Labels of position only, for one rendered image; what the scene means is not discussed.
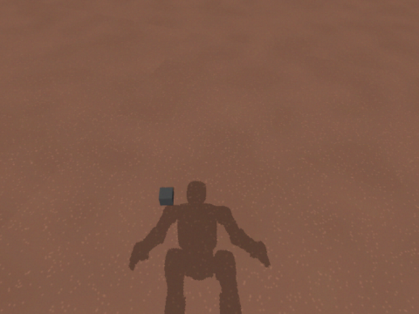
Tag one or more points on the cube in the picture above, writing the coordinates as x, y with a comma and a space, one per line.
166, 196

